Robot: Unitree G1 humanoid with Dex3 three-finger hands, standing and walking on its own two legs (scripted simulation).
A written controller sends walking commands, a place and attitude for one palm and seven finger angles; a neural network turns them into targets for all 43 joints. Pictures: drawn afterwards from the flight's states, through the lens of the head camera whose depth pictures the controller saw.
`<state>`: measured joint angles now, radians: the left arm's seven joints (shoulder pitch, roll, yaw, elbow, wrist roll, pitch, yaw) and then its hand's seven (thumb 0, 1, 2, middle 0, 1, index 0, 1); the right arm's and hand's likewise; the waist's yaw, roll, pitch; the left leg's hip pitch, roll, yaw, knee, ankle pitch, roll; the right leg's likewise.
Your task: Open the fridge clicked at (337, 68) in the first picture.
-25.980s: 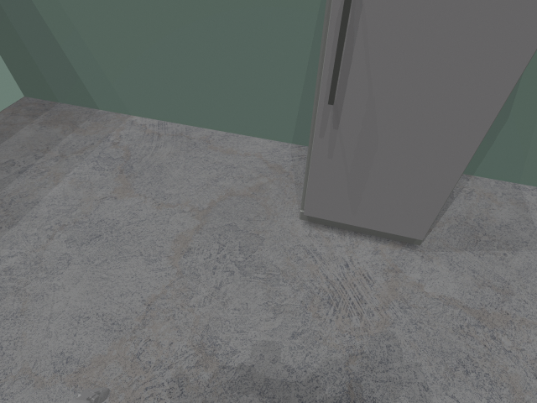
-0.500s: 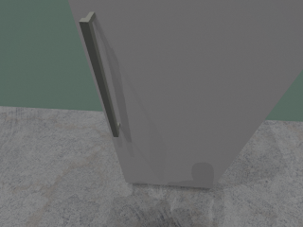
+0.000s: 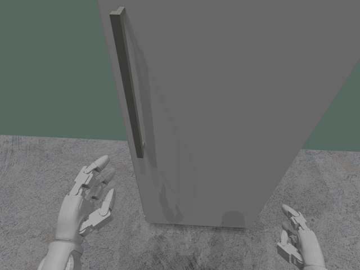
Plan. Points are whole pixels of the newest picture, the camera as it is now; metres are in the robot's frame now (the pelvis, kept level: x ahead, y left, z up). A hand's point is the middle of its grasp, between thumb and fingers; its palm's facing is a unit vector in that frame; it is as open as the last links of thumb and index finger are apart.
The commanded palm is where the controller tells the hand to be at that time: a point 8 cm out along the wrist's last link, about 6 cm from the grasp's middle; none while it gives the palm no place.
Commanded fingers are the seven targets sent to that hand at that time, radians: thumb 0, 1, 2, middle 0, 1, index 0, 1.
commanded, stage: raise the hand to about handle height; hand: left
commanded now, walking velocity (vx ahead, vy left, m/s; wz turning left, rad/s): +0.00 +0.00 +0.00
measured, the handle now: (133, 99) +0.47 +0.13 +0.16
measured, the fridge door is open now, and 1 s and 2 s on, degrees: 0 0 0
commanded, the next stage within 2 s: move the hooked fingers beside the handle in 1.78 s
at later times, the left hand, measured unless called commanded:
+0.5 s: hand (72, 202) +0.24 +0.22 +0.07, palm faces -0.04 -1.00 -0.05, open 11.0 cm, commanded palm +0.19 +0.28 +0.10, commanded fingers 0.00 -0.08 0.48 -0.27 -0.93 -0.27 -0.93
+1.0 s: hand (15, 153) +0.26 +0.29 +0.19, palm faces +0.12 -0.99 -0.10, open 13.6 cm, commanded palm +0.23 +0.32 +0.18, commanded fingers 0.00 -0.50 0.30 -0.30 -1.20 -0.30 -1.20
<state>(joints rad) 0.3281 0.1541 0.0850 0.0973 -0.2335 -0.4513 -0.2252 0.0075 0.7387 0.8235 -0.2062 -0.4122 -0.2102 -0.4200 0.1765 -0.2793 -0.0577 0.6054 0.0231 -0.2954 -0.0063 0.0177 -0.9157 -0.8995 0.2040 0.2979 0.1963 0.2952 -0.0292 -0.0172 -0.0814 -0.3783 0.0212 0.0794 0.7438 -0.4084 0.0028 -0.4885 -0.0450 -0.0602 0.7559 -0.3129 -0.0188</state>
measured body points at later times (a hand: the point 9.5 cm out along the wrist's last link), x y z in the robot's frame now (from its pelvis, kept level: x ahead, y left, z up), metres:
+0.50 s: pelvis +0.00 +0.02 +0.00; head +0.02 +0.01 +0.45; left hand +0.23 +0.28 +0.08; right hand +0.16 -0.18 -0.09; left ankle -0.01 +0.12 -0.71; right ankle +0.05 -0.11 -0.71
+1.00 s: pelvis +0.02 +0.01 +0.02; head +0.00 +0.00 +0.47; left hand +0.25 +0.34 +0.20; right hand +0.24 -0.19 -0.03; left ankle -0.01 +0.12 -0.71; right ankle +0.05 -0.11 -0.71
